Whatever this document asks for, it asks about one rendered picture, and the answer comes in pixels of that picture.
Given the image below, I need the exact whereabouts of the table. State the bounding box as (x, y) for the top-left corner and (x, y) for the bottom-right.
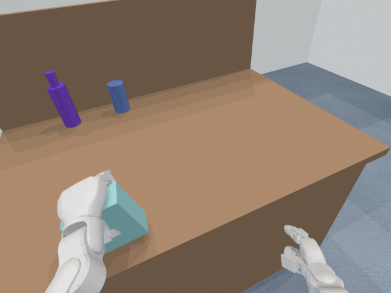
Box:
(0, 0), (390, 293)

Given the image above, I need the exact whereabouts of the robot right forearm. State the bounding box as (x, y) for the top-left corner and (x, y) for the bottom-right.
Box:
(305, 262), (349, 293)

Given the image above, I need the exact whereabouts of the robot right hand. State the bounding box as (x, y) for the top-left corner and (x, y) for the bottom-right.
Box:
(281, 225), (326, 279)

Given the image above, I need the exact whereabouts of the robot left forearm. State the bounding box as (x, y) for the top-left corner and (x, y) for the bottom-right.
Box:
(45, 216), (106, 293)

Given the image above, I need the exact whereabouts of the sponge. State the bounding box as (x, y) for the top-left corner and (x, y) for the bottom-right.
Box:
(60, 182), (148, 254)

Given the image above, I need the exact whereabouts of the robot left hand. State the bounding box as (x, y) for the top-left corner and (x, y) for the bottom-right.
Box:
(57, 170), (121, 244)

